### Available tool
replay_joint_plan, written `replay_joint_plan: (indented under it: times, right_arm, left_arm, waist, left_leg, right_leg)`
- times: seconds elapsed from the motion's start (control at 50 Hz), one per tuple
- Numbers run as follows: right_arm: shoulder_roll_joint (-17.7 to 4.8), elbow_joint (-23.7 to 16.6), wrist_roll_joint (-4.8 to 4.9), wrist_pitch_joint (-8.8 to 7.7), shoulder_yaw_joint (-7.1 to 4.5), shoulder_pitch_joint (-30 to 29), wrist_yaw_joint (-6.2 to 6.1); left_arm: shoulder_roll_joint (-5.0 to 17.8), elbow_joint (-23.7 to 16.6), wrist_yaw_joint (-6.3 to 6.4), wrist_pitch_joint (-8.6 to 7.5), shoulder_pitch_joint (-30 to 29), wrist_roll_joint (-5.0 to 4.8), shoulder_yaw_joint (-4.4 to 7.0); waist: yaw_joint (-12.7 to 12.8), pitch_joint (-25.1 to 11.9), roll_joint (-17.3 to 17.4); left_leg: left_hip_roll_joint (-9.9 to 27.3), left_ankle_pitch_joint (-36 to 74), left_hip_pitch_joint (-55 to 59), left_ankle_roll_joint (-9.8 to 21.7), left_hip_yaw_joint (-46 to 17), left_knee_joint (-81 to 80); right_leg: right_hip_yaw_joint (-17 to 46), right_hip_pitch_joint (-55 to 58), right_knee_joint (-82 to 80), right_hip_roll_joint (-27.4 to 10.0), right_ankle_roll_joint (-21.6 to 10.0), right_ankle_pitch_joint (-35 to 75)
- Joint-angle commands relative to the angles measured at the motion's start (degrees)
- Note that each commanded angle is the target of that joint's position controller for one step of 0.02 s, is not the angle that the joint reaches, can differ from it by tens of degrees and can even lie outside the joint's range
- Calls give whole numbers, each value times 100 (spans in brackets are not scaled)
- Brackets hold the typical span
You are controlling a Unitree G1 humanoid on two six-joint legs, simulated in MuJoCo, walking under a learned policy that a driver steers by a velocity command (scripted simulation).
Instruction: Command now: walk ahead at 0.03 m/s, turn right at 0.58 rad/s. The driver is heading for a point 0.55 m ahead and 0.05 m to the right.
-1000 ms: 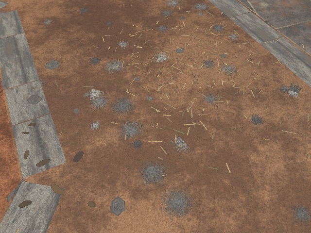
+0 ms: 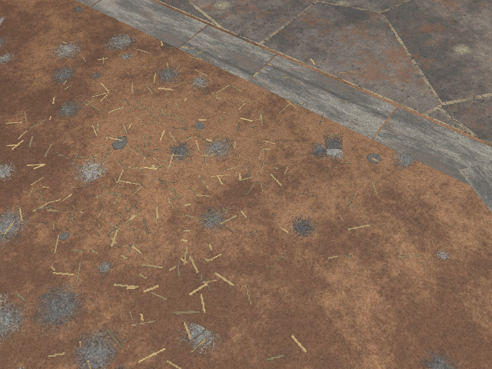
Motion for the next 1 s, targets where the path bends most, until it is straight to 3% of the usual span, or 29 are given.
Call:
replay_joint_plan:
  times: [0.02,0.06,0.08,0.1,0.12,0.14,0.16,0.2,0.26,0.3,0.36,0.46,0.5,0.52,0.54,0.56,0.58,0.62,0.68,0.74,0.78,0.8,0.86,0.88,0.9,0.92,0.94,0.96,1.0]
  right_arm:
    - [-547,-326,41,-155,-137,175,49]
    - [-576,-235,54,-218,-171,569,122]
    - [-761,-176,15,-224,-237,806,140]
    - [-1172,-225,-111,-182,-322,853,118]
    - [-1418,-300,-349,-131,-365,665,131]
    - [-1105,-524,-337,-144,-301,341,105]
    - [-815,-627,-244,-140,-236,79,74]
    - [-642,-696,-71,-106,-180,-26,45]
    - [-691,-694,-106,-23,-175,288,-6]
    - [-808,-672,-109,27,-223,575,-42]
    - [-1047,-731,-67,65,-319,576,-13]
    - [-1168,-723,109,48,-355,506,159]
    - [-998,-656,205,43,-285,469,176]
    - [-723,-540,109,6,-191,781,208]
    - [-207,-732,-272,-45,17,812,289]
    - [-491,-839,-139,-40,-87,447,234]
    - [-827,-818,-3,7,-183,296,190]
    - [-825,-622,6,92,-234,448,125]
    - [-664,-526,-10,153,-213,756,97]
    - [-419,-572,-9,147,-99,567,106]
    - [-448,-615,-2,141,-82,488,117]
    - [-444,-583,6,129,-68,585,136]
    - [-533,-406,-11,54,-80,921,184]
    - [-597,-393,-10,3,-85,1114,173]
    - [-814,-351,6,-58,-127,1320,159]
    - [-1003,-220,22,-125,-214,1646,176]
    - [-1155,-201,-16,-203,-256,1815,205]
    - [-1100,-220,-78,-260,-243,1803,175]
    - [-875,-280,5,-381,-180,1684,147]
  left_arm:
    - [874,-462,35,-4,-86,-1,210]
    - [847,-544,50,52,-207,-56,188]
    - [732,-569,65,78,-116,-82,151]
    - [378,-582,55,92,157,-55,66]
    - [564,-849,20,-3,19,-75,136]
    - [1047,-728,-23,-66,155,8,265]
    - [1168,-548,-43,-36,323,-41,335]
    - [864,-385,-9,100,485,-30,282]
    - [588,-637,-55,139,96,-120,169]
    - [517,-838,-80,124,-215,-116,119]
    - [420,-1018,-171,112,-318,-82,50]
    - [461,-1026,-248,145,-111,-66,67]
    - [465,-840,-262,132,313,-49,100]
    - [679,-825,-216,127,461,-36,148]
    - [1196,-945,-116,120,568,40,210]
    - [1014,-956,-168,10,505,201,118]
    - [836,-913,-219,-96,338,211,68]
    - [723,-828,-219,-187,-131,127,19]
    - [518,-727,-178,-214,-381,102,-74]
    - [448,-608,-159,-201,-399,101,-94]
    - [510,-497,-162,-174,-305,112,-88]
    - [460,-428,-161,-164,-242,100,-115]
    - [652,-276,-158,-129,-115,-15,-81]
    - [566,-272,-162,-155,-165,10,-111]
    - [342,-377,-182,-213,-298,35,-165]
    - [240,-497,-180,-302,-560,-23,-180]
    - [222,-602,-187,-415,-763,-115,-169]
    - [443,-690,-189,-481,-998,-188,-84]
    - [463,-590,-238,-554,-689,-174,-22]
  waist:
    - [-90,-894,-991]
    - [-334,-889,-998]
    - [-389,-918,-814]
    - [-180,-996,369]
    - [-65,-631,1841]
    - [-20,-610,1327]
    - [58,-575,889]
    - [27,-432,668]
    - [-213,-308,841]
    - [-434,-380,951]
    - [-495,-522,1024]
    - [-384,-556,1090]
    - [-116,-607,901]
    - [-142,-851,357]
    - [-319,-1185,-1405]
    - [-31,-1213,-1450]
    - [7,-931,-993]
    - [-182,-631,-839]
    - [-379,-657,-808]
    - [-238,-635,-839]
    - [-144,-612,-846]
    - [-151,-693,-818]
    - [-264,-319,-723]
    - [-341,-206,-594]
    - [-362,-38,-106]
    - [-523,158,681]
    - [-642,344,1392]
    - [-731,678,1443]
    - [-520,579,950]
  left_leg:
    - [-176,-1,425,73,167,-602]
    - [-183,528,1110,230,305,-1716]
    - [188,890,1723,378,143,-2239]
    - [1495,1219,2381,841,-975,-2521]
    - [2334,2082,2045,1783,-2388,-2850]
    - [2448,2324,1917,1986,-2205,-2761]
    - [2064,2402,1863,1709,-1469,-2582]
    - [1572,2408,1955,1393,-669,-2431]
    - [1371,2568,2114,1498,-19,-2532]
    - [1508,2631,2539,1605,30,-2524]
    - [1697,2726,2541,1653,249,-2491]
    - [1773,2840,2237,1604,328,-2196]
    - [1576,2562,1874,1241,545,-1693]
    - [1302,1787,1283,788,871,-1152]
    - [716,-1207,-86,188,1405,403]
    - [436,-2087,-321,1,831,1198]
    - [519,-1874,-329,-36,635,1634]
    - [541,-1248,-377,-37,538,1655]
    - [443,-567,174,-128,559,1474]
    - [439,-475,572,-100,623,355]
    - [382,-522,823,-60,673,-215]
    - [358,-357,1051,-11,720,-588]
    - [22,132,1869,344,1121,-1440]
    - [233,-196,2069,569,832,-1435]
    - [610,-916,2138,913,323,-1687]
    - [1019,-2107,2021,1310,-513,-2353]
    - [1837,-2767,2131,1751,-1913,-3274]
    - [2280,-2559,2127,2013,-2606,-3602]
    - [2175,-1931,2686,1890,-2293,-3482]
  right_leg:
    - [1847,909,-754,-1382,-816,-446]
    - [1861,803,-464,-1210,-629,-167]
    - [1679,453,-153,-964,-396,-470]
    - [876,-350,1128,-345,-75,-1907]
    - [-1,-1448,2289,289,196,-3024]
    - [166,-1458,3395,-154,366,-2769]
    - [84,-1402,3792,-214,448,-2363]
    - [-93,-1550,4428,-302,666,-1839]
    - [-504,-1640,4132,-492,848,-1449]
    - [-592,-1683,3532,-662,937,-1411]
    - [-813,-1106,2681,-873,896,-1542]
    - [-1144,100,1100,-685,533,-1448]
    - [-1225,1155,-465,-545,211,-243]
    - [-644,2139,-698,-939,46,813]
    - [1124,3201,-338,-2525,-486,3399]
    - [1483,2262,-373,-3058,-1541,3385]
    - [1098,1967,-519,-2670,-1525,2724]
    - [537,1721,-591,-2109,-1015,1889]
    - [160,1321,-611,-1887,-965,2236]
    - [116,1340,-577,-1793,-934,1693]
    - [323,1358,-568,-1875,-1010,1338]
    - [416,1322,-691,-1857,-994,446]
    - [612,499,-940,-1569,-669,-2879]
    - [636,135,-733,-1468,-528,-3318]
    - [234,-396,-230,-1131,-307,-3281]
    - [-650,-851,755,-562,2,-2909]
    - [-1141,-1250,1844,-366,166,-2268]
    - [-797,-1867,2683,-642,129,-2531]
    - [-519,-2543,3388,-977,31,-2219]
